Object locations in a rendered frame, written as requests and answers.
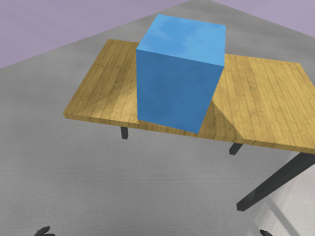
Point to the carton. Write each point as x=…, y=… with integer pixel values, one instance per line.
x=178, y=66

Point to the left robot hand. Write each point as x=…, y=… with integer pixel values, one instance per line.
x=43, y=230

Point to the table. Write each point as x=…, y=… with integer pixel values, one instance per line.
x=257, y=102

